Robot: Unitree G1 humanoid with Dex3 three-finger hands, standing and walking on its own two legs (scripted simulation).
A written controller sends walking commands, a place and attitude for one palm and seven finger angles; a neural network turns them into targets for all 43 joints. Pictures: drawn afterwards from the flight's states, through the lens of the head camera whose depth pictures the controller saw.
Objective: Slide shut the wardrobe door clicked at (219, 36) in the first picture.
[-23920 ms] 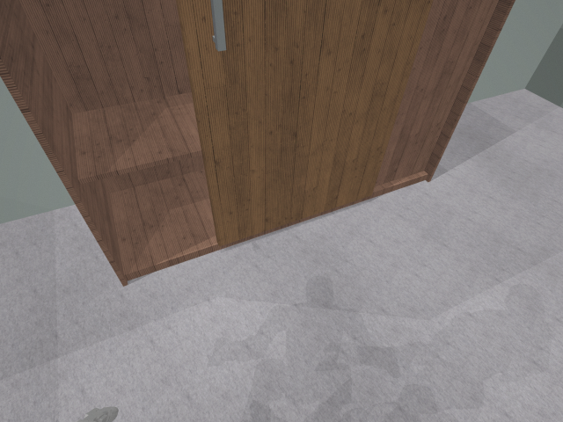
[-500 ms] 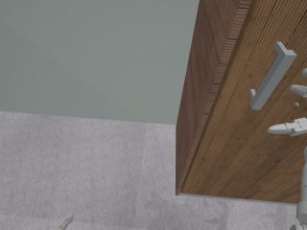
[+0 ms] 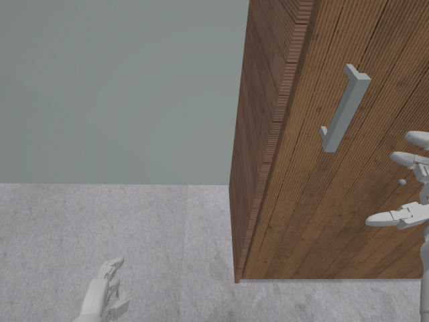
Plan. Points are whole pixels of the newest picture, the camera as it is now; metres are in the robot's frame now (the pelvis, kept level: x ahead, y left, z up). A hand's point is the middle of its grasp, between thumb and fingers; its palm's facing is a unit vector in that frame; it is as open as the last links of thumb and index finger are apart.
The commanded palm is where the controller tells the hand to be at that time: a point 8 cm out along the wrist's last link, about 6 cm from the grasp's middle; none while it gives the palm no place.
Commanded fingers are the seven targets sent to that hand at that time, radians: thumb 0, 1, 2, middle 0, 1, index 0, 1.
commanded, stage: slip the hand off the handle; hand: right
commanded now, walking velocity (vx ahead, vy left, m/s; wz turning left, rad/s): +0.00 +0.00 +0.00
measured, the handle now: (339, 110) +0.43 -0.23 +0.21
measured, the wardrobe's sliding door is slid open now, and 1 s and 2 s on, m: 0.01 0.01 0.01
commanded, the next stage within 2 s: draw the hand back to the body in 0.02 s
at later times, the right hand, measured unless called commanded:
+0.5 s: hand (415, 204) +0.24 -0.27 +0.19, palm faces +0.11 +0.99 -0.02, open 14.7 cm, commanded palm +0.20 -0.31 +0.18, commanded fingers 0.00 0.55 -0.20 0.25 1.15 0.25 1.15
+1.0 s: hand (421, 232) +0.21 -0.28 +0.17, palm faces +0.49 +0.82 -0.30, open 12.2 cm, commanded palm +0.16 -0.31 +0.18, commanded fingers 0.00 -0.32 -0.62 0.22 0.64 0.22 0.64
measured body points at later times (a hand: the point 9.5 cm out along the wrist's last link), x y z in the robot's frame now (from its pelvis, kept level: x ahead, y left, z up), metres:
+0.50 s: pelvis +0.00 +0.01 +0.00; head -0.05 +0.03 +0.45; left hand +0.20 +0.23 -0.05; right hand +0.23 -0.33 +0.19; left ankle +0.00 +0.13 -0.73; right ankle -0.02 -0.12 -0.73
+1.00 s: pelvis -0.01 +0.00 +0.01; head -0.04 +0.01 +0.46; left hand +0.16 +0.21 -0.08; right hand +0.17 -0.32 +0.18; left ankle +0.00 +0.13 -0.73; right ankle -0.02 -0.12 -0.73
